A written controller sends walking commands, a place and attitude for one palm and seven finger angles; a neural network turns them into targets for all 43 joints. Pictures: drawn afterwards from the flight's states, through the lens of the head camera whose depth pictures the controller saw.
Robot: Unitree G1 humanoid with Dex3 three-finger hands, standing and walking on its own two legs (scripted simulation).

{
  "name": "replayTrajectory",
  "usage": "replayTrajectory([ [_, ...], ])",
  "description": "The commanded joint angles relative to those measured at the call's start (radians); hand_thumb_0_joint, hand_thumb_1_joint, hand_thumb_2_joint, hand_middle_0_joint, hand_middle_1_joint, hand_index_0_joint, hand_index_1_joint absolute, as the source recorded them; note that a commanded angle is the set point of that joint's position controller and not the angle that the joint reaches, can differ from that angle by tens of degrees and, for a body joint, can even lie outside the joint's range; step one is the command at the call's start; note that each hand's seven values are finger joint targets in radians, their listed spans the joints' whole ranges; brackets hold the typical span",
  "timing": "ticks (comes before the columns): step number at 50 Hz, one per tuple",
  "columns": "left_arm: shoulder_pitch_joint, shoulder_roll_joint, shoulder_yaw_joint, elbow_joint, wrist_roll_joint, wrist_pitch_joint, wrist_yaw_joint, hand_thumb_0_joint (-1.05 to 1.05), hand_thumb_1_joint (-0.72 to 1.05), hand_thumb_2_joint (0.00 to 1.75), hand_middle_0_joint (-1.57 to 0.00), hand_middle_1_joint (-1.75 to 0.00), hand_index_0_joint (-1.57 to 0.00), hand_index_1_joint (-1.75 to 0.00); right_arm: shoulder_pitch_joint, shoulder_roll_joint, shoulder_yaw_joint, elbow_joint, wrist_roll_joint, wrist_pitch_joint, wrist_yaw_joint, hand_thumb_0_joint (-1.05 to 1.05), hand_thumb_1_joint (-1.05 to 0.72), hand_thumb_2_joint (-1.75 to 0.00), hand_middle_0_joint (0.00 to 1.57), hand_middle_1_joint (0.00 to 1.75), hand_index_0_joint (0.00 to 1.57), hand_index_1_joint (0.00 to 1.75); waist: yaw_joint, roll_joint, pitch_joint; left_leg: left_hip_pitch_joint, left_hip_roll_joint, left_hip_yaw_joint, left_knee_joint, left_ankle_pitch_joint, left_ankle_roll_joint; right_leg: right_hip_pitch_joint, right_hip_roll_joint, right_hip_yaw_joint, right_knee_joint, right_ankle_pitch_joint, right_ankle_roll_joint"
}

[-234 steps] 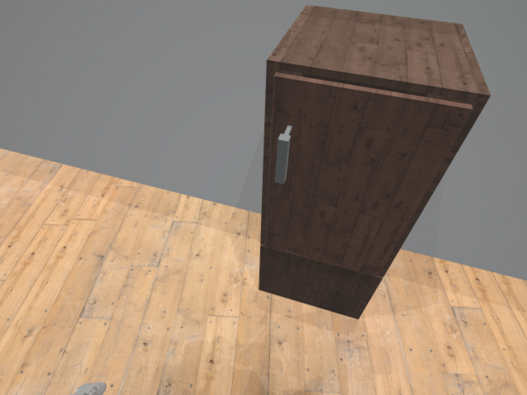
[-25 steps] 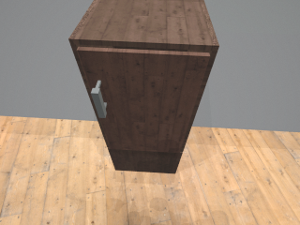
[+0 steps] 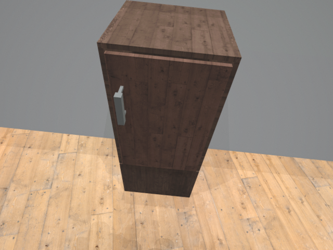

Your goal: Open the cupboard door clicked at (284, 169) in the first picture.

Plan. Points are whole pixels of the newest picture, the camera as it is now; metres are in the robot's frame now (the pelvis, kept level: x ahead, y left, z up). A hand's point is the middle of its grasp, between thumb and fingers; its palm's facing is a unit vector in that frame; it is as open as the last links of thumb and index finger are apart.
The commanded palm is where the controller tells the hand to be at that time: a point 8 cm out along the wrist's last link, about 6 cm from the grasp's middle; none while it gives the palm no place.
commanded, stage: come to a stop and stand still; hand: left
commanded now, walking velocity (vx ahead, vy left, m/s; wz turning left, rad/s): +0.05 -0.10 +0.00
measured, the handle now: (121, 105) +0.55 +0.19 +0.01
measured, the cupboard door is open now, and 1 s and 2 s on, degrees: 0 0 0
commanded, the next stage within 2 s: look again from close up in 0.98 s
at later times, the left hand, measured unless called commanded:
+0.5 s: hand out of the picture +0.00 +0.15 -0.18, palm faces +0.03 -0.98 -0.19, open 7.3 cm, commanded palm none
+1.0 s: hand out of the picture -0.05 +0.16 -0.18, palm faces +0.04 -0.99 -0.16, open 7.4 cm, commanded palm none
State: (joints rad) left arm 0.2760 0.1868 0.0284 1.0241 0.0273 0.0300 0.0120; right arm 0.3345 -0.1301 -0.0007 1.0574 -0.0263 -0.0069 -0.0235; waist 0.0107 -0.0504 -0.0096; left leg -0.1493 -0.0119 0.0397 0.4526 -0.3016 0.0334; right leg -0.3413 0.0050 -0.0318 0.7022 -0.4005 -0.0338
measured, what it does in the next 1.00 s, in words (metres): steps on the spot: right foot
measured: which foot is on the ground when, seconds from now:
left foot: down 0.00-1.00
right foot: up 0.00-0.16, down 0.18-1.00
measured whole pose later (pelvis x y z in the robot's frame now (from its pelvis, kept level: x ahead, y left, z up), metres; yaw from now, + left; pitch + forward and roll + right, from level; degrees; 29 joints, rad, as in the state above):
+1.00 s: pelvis -0.03 +0.00 +0.00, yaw +0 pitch -2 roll +0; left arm 0.35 0.14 -0.01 1.11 0.01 -0.01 0.03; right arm 0.35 -0.11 0.02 1.13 -0.01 -0.01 -0.03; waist 0.00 -0.01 0.01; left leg -0.18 -0.01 0.05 0.45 -0.24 0.03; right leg -0.21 -0.02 -0.06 0.45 -0.20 -0.01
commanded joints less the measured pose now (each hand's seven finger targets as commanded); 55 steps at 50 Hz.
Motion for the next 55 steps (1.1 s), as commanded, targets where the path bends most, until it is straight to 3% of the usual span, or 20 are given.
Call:
replayTrajectory([
  [1, -0.034, 0.012, 0.005, -0.057, 0.002, -0.036, -0.009, 0.0, 0.9, 0.9, -0.2, -0.3, -0.2, -0.3, 0.04, -0.119, -0.018, -0.021, -0.002, -0.027, -0.018, 0.0, -0.9, -0.9, 0.2, 0.3, 0.2, 0.3, -0.012, 0.146, 0.142, -0.054, 0.251, -0.231, -0.242, 0.161, 0.131, -0.088, -0.025, -0.006, 0.076, -0.023, 0.008],
  [3, -0.042, -0.009, 0.002, -0.051, -0.006, -0.041, -0.007, 0.0, 0.9, 0.9, -0.2, -0.3, -0.2, -0.3, 0.076, -0.123, -0.017, -0.003, -0.006, -0.031, -0.023, 0.0, -0.9, -0.9, 0.2, 0.3, 0.2, 0.3, -0.025, 0.157, 0.112, 0.009, 0.243, -0.202, -0.195, 0.353, 0.13, -0.061, -0.028, -0.022, -0.002, -0.034, 0.016],
  [5, -0.028, -0.011, 0.002, -0.036, -0.011, -0.041, -0.002, 0.0, 0.9, 0.9, -0.2, -0.3, -0.2, -0.3, 0.098, -0.12, -0.016, 0.013, -0.004, -0.03, -0.027, 0.0, -0.9, -0.9, 0.2, 0.3, 0.2, 0.3, -0.025, 0.164, 0.084, 0.016, 0.233, -0.18, -0.153, 0.438, 0.121, 0.006, -0.027, -0.03, -0.097, 0.0, 0.018],
  [7, 0.017, 0.0, 0.006, -0.008, -0.015, -0.047, 0.001, 0.0, 0.9, 0.9, -0.2, -0.3, -0.2, -0.3, 0.093, -0.112, -0.017, 0.026, 0.003, -0.029, -0.031, 0.0, -0.9, -0.9, 0.2, 0.3, 0.2, 0.3, -0.005, 0.139, 0.042, 0.017, 0.208, -0.159, -0.084, 0.484, 0.082, 0.118, -0.032, -0.022, -0.269, 0.141, 0.02],
  [8, 0.054, 0.015, 0.009, 0.012, -0.017, -0.052, 0.006, 0.0, 0.9, 0.9, -0.2, -0.3, -0.2, -0.3, 0.087, -0.098, -0.016, 0.027, 0.009, -0.031, -0.03, 0.0, -0.9, -0.9, 0.2, 0.3, 0.2, 0.3, 0.007, 0.096, 0.017, -0.035, 0.179, -0.125, -0.047, 0.434, 0.05, 0.218, -0.063, 0.024, -0.306, 0.252, 0.012],
  [9, 0.1, 0.039, 0.01, 0.034, -0.018, -0.057, 0.013, 0.0, 0.9, 0.9, -0.2, -0.3, -0.2, -0.3, 0.078, -0.074, -0.011, 0.023, 0.016, -0.036, -0.026, 0.0, -0.9, -0.9, 0.2, 0.3, 0.2, 0.3, 0.018, 0.04, -0.011, -0.113, 0.136, -0.078, -0.017, 0.31, 0.018, 0.322, -0.128, 0.095, -0.295, 0.429, -0.005],
  [10, 0.18, 0.086, 0.001, 0.086, -0.007, -0.063, 0.058, 0.0, 0.9, 0.9, -0.2, -0.3, -0.2, -0.3, -0.079, -0.113, -0.019, -0.042, 0.032, -0.045, -0.013, 0.0, -0.9, -0.9, 0.2, 0.3, 0.2, 0.3, 0.056, 0.002, 0.058, -0.126, 0.096, -0.018, 0.144, 0.2, -0.029, 0.2, -0.182, 0.144, -0.3, 0.844, 0.005],
  [11, 0.143, 0.135, -0.002, 0.061, -0.004, -0.078, 0.047, 0.0, 0.9, 0.9, -0.2, -0.3, -0.2, -0.3, -0.023, -0.062, -0.006, -0.083, 0.028, -0.035, -0.008, 0.0, -0.9, -0.9, 0.2, 0.3, 0.2, 0.3, -0.011, -0.035, 0.012, -0.167, 0.048, -0.001, 0.166, 0.062, -0.044, 0.295, -0.249, 0.134, -0.273, 1.106, -0.025],
  [12, 0.135, 0.094, -0.002, 0.055, -0.015, -0.087, 0.046, 0.0, 0.9, 0.9, -0.2, -0.3, -0.2, -0.3, 0.036, -0.039, -0.008, -0.047, 0.021, -0.027, -0.008, 0.0, -0.9, -0.9, 0.2, 0.3, 0.2, 0.3, -0.02, -0.119, -0.116, -0.138, 0.049, -0.009, 0.168, -0.096, -0.024, 0.354, -0.25, 0.137, -0.241, 1.07, -0.047],
  [13, 0.117, 0.07, -0.008, 0.057, -0.014, -0.089, 0.049, 0.0, 0.9, 0.9, -0.2, -0.3, -0.2, -0.3, 0.058, -0.044, -0.015, -0.031, 0.02, -0.02, -0.008, 0.0, -0.9, -0.9, 0.2, 0.3, 0.2, 0.3, -0.031, -0.196, -0.146, -0.136, 0.049, -0.014, 0.151, -0.086, -0.023, 0.38, -0.233, 0.115, -0.224, 1.096, -0.057],
  [14, 0.103, 0.064, -0.015, 0.048, -0.017, -0.086, 0.049, 0.0, 0.9, 0.9, -0.2, -0.3, -0.2, -0.3, 0.053, -0.054, -0.014, -0.025, 0.019, -0.014, -0.007, 0.0, -0.9, -0.9, 0.2, 0.3, 0.2, 0.3, -0.026, -0.186, -0.129, -0.124, 0.046, -0.005, 0.142, -0.074, -0.025, 0.367, -0.224, 0.101, -0.23, 1.057, -0.057],
  [17, 0.057, 0.062, -0.018, 0.03, -0.02, -0.071, 0.044, 0.0, 0.9, 0.9, -0.2, -0.3, -0.2, -0.3, 0.068, -0.042, -0.009, 0.001, 0.011, -0.011, -0.007, 0.0, -0.9, -0.9, 0.2, 0.3, 0.2, 0.3, -0.042, 0.088, -0.02, -0.029, 0.068, -0.027, 0.03, 0.113, -0.024, 0.178, -0.166, 0.094, -0.245, 0.592, -0.048],
  [18, 0.056, 0.053, -0.018, 0.03, -0.019, -0.068, 0.042, 0.0, 0.9, 0.9, -0.2, -0.3, -0.2, -0.3, 0.063, -0.053, -0.009, 0.001, 0.008, -0.012, -0.008, 0.0, -0.9, -0.9, 0.2, 0.3, 0.2, 0.3, -0.036, 0.124, 0.022, -0.043, 0.1, -0.054, 0.017, 0.181, -0.013, 0.14, -0.134, 0.085, -0.252, 0.473, -0.035],
  [20, 0.063, 0.051, -0.021, 0.036, -0.014, -0.063, 0.039, 0.0, 0.9, 0.9, -0.2, -0.3, -0.2, -0.3, 0.022, -0.061, -0.007, -0.004, 0.011, -0.007, -0.008, 0.0, -0.9, -0.9, 0.2, 0.3, 0.2, 0.3, -0.024, 0.115, 0.116, -0.091, 0.106, -0.061, 0.003, 0.159, -0.012, 0.093, -0.12, 0.092, -0.296, 0.347, -0.026],
  [23, 0.077, 0.05, -0.023, 0.046, -0.013, -0.065, 0.035, 0.0, 0.9, 0.9, -0.2, -0.3, -0.2, -0.3, 0.028, -0.07, -0.005, -0.006, 0.013, -0.006, -0.007, 0.0, -0.9, -0.9, 0.2, 0.3, 0.2, 0.3, -0.027, 0.044, 0.129, -0.091, 0.102, -0.069, -0.021, 0.127, -0.009, 0.091, -0.114, 0.097, -0.329, 0.276, -0.019],
  [25, 0.075, 0.051, -0.023, 0.041, -0.014, -0.063, 0.032, 0.0, 0.9, 0.9, -0.2, -0.3, -0.2, -0.3, 0.023, -0.083, -0.005, -0.006, 0.013, -0.008, -0.006, 0.0, -0.9, -0.9, 0.2, 0.3, 0.2, 0.3, -0.028, 0.034, 0.131, -0.091, 0.096, -0.069, -0.04, 0.094, -0.008, 0.086, -0.113, 0.099, -0.351, 0.198, -0.016],
  [32, 0.09, 0.051, -0.023, 0.035, -0.014, -0.059, 0.026, 0.0, 0.9, 0.9, -0.2, -0.3, -0.2, -0.3, 0.019, -0.102, -0.002, -0.005, 0.012, -0.015, -0.005, 0.0, -0.9, -0.9, 0.2, 0.3, 0.2, 0.3, -0.02, 0.076, 0.115, -0.107, 0.099, -0.087, -0.099, 0.04, -0.003, 0.11, -0.105, 0.094, -0.368, 0.135, -0.009],
  [36, 0.101, 0.047, -0.023, 0.035, -0.014, -0.059, 0.026, 0.0, 0.9, 0.9, -0.2, -0.3, -0.2, -0.3, 0.025, -0.101, -0.002, 0.002, 0.013, -0.018, -0.005, 0.0, -0.9, -0.9, 0.2, 0.3, 0.2, 0.3, -0.017, 0.038, 0.1, -0.105, 0.099, -0.09, -0.11, 0.04, 0.0, 0.125, -0.109, 0.088, -0.374, 0.136, -0.007],
  [39, 0.113, 0.042, -0.024, 0.039, -0.015, -0.057, 0.025, 0.0, 0.9, 0.9, -0.2, -0.3, -0.2, -0.3, 0.026, -0.102, 0.001, 0.011, 0.013, -0.019, -0.006, 0.0, -0.9, -0.9, 0.2, 0.3, 0.2, 0.3, -0.013, 0.066, 0.108, -0.125, 0.098, -0.096, -0.121, 0.02, 0.0, 0.129, -0.108, 0.088, -0.367, 0.14, -0.006],
  [55, 0.15, 0.01, -0.025, 0.049, -0.014, -0.055, 0.03, 0.0, 0.9, 0.9, -0.2, -0.3, -0.2, -0.3, 0.067, -0.075, 0.0, 0.045, 0.014, -0.021, -0.008, 0.0, -0.9, -0.9, 0.2, 0.3, 0.2, 0.3, -0.006, 0.063, 0.123, -0.175, 0.102, -0.112, -0.147, -0.032, 0.005, 0.136, -0.107, 0.073, -0.343, 0.144, -0.006],
])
